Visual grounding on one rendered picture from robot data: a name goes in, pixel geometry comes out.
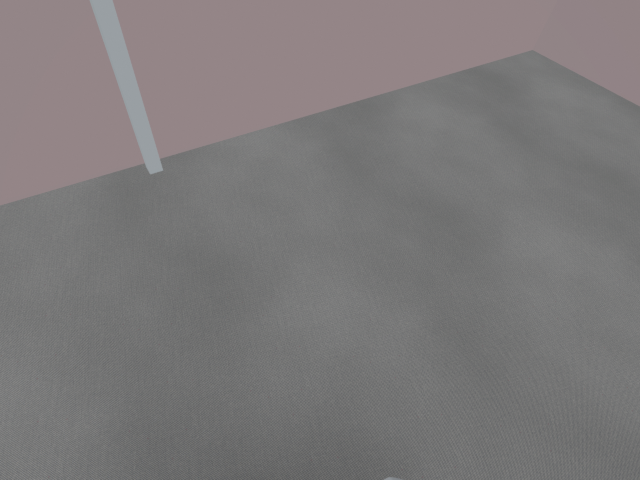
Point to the panel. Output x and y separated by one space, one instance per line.
113 39

